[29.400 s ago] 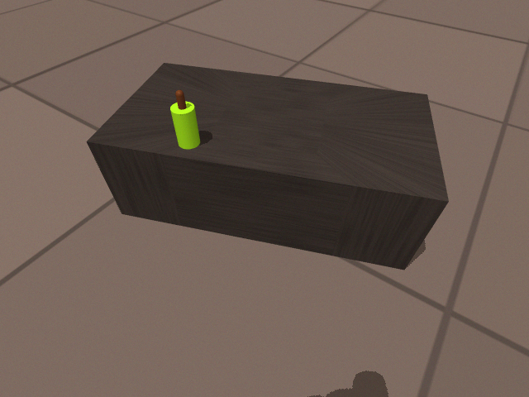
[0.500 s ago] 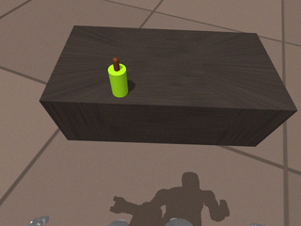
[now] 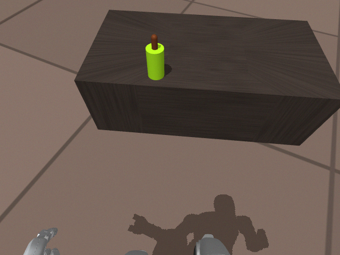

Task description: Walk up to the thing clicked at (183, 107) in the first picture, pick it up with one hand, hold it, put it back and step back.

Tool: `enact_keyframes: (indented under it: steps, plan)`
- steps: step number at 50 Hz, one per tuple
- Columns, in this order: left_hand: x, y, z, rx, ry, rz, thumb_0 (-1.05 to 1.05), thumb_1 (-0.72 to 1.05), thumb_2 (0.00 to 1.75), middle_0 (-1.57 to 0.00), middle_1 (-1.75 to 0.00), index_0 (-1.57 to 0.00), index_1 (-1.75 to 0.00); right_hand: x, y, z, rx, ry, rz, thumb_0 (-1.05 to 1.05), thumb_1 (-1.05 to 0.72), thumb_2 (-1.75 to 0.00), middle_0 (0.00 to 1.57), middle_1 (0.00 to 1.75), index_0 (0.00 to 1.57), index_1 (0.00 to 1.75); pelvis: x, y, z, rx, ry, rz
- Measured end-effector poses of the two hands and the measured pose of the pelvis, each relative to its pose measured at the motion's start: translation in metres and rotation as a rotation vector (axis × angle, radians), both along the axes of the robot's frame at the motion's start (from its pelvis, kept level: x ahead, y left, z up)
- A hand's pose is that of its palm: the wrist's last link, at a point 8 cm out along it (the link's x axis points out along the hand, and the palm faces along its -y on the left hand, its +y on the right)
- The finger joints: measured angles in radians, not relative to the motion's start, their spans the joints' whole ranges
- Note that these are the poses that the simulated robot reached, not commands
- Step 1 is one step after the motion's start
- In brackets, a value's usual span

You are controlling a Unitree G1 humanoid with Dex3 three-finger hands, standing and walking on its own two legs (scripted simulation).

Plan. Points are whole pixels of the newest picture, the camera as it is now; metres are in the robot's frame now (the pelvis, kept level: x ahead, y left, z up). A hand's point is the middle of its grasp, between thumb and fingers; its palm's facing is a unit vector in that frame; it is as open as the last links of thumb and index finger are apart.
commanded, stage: step back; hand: left
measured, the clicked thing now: (155, 56) +0.99 +0.12 -0.18
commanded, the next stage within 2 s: stand in 1.16 s
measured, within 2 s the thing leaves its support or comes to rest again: neither
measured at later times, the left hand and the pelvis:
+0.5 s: hand out of the picture -0.03 +0.27 -0.13, palm faces -0.05 -0.93 -0.37, open 7.4 cm; pelvis -0.09 +0.01 +0.02, yaw -3 degrees
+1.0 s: hand out of the picture +0.05 +0.27 -0.13, palm faces -0.03 -0.93 -0.36, open 7.4 cm; pelvis -0.06 +0.01 +0.02, yaw -3 degrees
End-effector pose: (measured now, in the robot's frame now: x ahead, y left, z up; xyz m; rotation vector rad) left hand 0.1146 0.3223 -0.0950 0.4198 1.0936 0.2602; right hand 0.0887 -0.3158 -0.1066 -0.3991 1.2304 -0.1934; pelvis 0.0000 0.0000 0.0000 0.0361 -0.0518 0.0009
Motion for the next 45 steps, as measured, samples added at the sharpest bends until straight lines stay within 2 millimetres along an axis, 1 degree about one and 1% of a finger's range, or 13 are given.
enact_keyframes:
  steps: [4, 8, 13, 16, 18, 20, 22, 24, 28, 31, 34, 37, 45]
  plan:
    - [-0.031, 0.006, 0.002, -0.019, 0.042, 0.018, 0.01, 0.90, 0.90, -0.21, -0.30, -0.20, -0.30, -0.032, 0.013, 0.015, 0.011, -0.011, -0.014, 0.00, -0.91, -0.90, 0.20, 0.30, 0.21, 0.30, -0.023, 0.005, 0.011, -0.044, 0.002, -0.010]
    - [-0.066, 0.006, 0.003, -0.045, 0.061, 0.013, 0.01, 0.90, 0.90, -0.21, -0.30, -0.20, -0.30, -0.052, 0.018, 0.024, 0.008, -0.044, -0.017, 0.00, -0.91, -0.90, 0.20, 0.30, 0.21, 0.30, -0.045, 0.007, 0.017, -0.052, 0.013, -0.035]
    - [-0.110, -0.001, -0.003, -0.053, 0.131, -0.024, 0.01, 0.90, 0.90, -0.21, -0.30, -0.20, -0.30, -0.071, 0.011, 0.021, 0.019, -0.119, -0.039, 0.00, -0.90, -0.90, 0.20, 0.30, 0.21, 0.30, -0.069, 0.005, 0.012, -0.040, 0.018, -0.089]
    - [-0.135, -0.009, -0.001, -0.058, 0.154, -0.024, 0.01, 0.90, 0.90, -0.21, -0.30, -0.20, -0.30, -0.088, 0.006, 0.017, 0.023, -0.125, -0.066, 0.00, -0.90, -0.90, 0.20, 0.30, 0.21, 0.30, -0.081, 0.002, 0.013, -0.076, 0.002, -0.094]
    - [-0.148, -0.012, 0.001, -0.066, 0.159, -0.019, 0.01, 0.90, 0.90, -0.21, -0.30, -0.20, -0.30, -0.101, 0.006, 0.017, 0.030, -0.105, -0.082, 0.00, -0.91, -0.90, 0.20, 0.30, 0.21, 0.30, -0.085, 0.002, 0.016, -0.058, 0.005, -0.106]
    - [-0.155, -0.013, 0.004, -0.071, 0.155, -0.010, 0.01, 0.90, 0.90, -0.21, -0.30, -0.20, -0.30, -0.112, 0.006, 0.017, 0.035, -0.087, -0.090, 0.00, -0.91, -0.90, 0.20, 0.30, 0.21, 0.30, -0.088, 0.004, 0.019, -0.050, 0.004, -0.103]
    - [-0.158, -0.011, 0.005, -0.078, 0.143, -0.003, 0.01, 0.90, 0.90, -0.21, -0.30, -0.21, -0.30, -0.123, 0.007, 0.016, 0.034, -0.063, -0.090, 0.00, -0.91, -0.90, 0.20, 0.30, 0.21, 0.30, -0.090, 0.007, 0.020, -0.047, 0.006, -0.091]
    - [-0.156, -0.007, 0.004, -0.086, 0.128, 0.001, 0.01, 0.90, 0.90, -0.21, -0.30, -0.21, -0.30, -0.132, 0.010, 0.015, 0.029, -0.037, -0.087, 0.00, -0.91, -0.90, 0.20, 0.30, 0.21, 0.30, -0.090, 0.012, 0.019, -0.047, 0.008, -0.073]
    - [-0.144, 0.002, -0.002, -0.098, 0.107, -0.003, 0.01, 0.90, 0.90, -0.21, -0.30, -0.20, -0.30, -0.144, 0.021, 0.014, 0.017, -0.015, -0.096, 0.00, -0.91, -0.90, 0.20, 0.30, 0.20, 0.30, -0.090, 0.021, 0.017, -0.025, -0.001, -0.066]
    - [-0.131, 0.005, -0.003, -0.102, 0.102, -0.019, 0.01, 0.90, 0.90, -0.21, -0.30, -0.20, -0.30, -0.147, 0.029, 0.016, 0.028, -0.027, -0.103, 0.00, -0.91, -0.90, 0.20, 0.30, 0.21, 0.30, -0.089, 0.021, 0.018, -0.027, 0.005, -0.080]
    - [-0.119, 0.004, -0.002, -0.098, 0.088, -0.033, 0.01, 0.90, 0.90, -0.21, -0.30, -0.20, -0.30, -0.144, 0.032, 0.018, 0.040, -0.041, -0.110, 0.00, -0.91, -0.90, 0.20, 0.30, 0.21, 0.30, -0.089, 0.018, 0.020, -0.041, 0.005, -0.083]
    - [-0.108, 0.000, 0.002, -0.097, 0.067, -0.041, 0.01, 0.90, 0.90, -0.21, -0.30, -0.20, -0.30, -0.136, 0.033, 0.018, 0.054, -0.049, -0.112, 0.00, -0.91, -0.90, 0.20, 0.30, 0.21, 0.30, -0.085, 0.014, 0.021, -0.051, 0.010, -0.078]
    - [-0.085, -0.007, 0.005, -0.098, 0.048, -0.031, 0.01, 0.90, 0.90, -0.21, -0.30, -0.20, -0.30, -0.101, 0.026, 0.016, 0.051, -0.072, -0.088, 0.00, -0.91, -0.90, 0.20, 0.30, 0.21, 0.30, -0.066, 0.011, 0.021, -0.046, 0.023, -0.059]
